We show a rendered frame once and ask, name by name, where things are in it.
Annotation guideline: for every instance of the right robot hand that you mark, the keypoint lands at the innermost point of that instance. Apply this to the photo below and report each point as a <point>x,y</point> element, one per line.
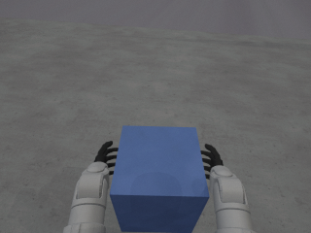
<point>215,159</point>

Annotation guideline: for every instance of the carton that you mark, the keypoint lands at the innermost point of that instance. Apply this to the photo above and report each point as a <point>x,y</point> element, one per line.
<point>159,183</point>

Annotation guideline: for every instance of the right robot forearm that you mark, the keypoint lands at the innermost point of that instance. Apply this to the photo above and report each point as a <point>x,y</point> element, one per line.
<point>230,202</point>

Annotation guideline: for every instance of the left robot forearm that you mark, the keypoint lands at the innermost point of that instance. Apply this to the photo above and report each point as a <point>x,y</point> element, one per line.
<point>90,200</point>

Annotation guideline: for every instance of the left robot hand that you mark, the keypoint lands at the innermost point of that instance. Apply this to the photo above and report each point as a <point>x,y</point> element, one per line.
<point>101,155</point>

